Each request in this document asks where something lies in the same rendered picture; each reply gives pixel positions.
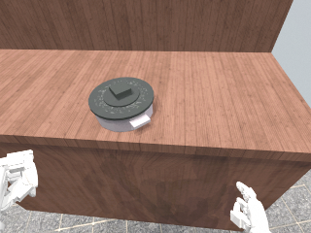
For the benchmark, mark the robot right hand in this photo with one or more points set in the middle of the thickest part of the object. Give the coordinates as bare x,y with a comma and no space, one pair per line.
253,211

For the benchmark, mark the knob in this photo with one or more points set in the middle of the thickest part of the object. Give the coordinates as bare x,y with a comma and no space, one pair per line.
120,89

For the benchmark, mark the table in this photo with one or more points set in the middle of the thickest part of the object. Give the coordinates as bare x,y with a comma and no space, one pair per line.
224,110

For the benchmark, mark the robot left hand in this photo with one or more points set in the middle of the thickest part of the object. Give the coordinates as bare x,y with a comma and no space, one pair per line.
20,171

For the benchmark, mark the pot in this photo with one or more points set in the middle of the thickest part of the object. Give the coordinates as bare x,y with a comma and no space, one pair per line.
127,124

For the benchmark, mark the lid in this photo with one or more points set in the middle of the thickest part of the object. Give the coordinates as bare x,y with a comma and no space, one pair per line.
105,105

